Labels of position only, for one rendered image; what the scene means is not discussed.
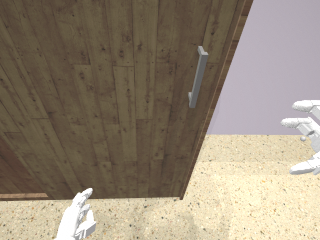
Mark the right robot hand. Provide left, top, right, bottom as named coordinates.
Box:
left=280, top=100, right=320, bottom=176

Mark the handle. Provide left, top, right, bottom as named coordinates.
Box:
left=188, top=46, right=209, bottom=108

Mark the left robot hand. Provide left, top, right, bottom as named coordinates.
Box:
left=56, top=188, right=97, bottom=240

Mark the wardrobe door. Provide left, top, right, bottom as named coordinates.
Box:
left=0, top=0, right=245, bottom=200
left=0, top=136, right=45, bottom=194

